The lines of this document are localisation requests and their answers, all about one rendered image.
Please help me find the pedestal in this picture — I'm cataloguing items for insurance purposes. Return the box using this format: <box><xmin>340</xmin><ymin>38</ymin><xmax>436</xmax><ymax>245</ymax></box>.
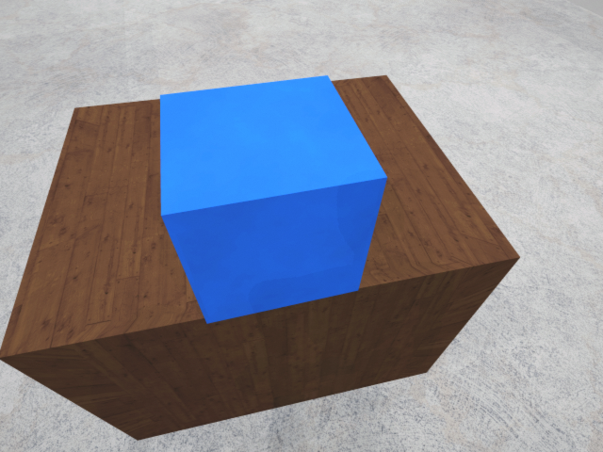
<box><xmin>0</xmin><ymin>75</ymin><xmax>520</xmax><ymax>440</ymax></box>

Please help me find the carton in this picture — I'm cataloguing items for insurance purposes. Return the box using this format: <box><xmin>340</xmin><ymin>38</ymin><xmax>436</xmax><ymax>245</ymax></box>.
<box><xmin>160</xmin><ymin>75</ymin><xmax>387</xmax><ymax>324</ymax></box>

